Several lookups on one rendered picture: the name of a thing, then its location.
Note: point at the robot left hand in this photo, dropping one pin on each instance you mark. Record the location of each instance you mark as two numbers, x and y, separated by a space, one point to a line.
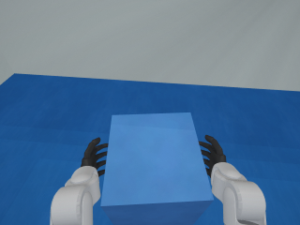
91 157

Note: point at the robot right forearm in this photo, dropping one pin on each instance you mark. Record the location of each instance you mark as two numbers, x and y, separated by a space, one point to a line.
243 201

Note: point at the robot left forearm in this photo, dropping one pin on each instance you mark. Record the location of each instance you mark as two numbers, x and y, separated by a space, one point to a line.
73 203

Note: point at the robot right hand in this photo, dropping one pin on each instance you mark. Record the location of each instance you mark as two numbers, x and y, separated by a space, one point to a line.
215 155

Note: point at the carton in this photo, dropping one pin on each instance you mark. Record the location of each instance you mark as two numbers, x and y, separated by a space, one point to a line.
154 172

